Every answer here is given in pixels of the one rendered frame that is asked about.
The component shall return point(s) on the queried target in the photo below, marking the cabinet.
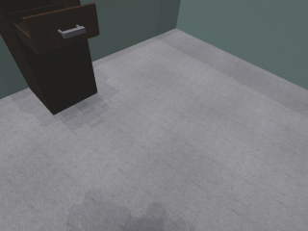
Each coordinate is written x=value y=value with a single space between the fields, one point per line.
x=59 y=78

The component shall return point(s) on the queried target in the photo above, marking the handle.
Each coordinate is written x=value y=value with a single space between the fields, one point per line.
x=73 y=32

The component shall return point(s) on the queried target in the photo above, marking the drawer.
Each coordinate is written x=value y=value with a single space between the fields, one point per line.
x=38 y=28

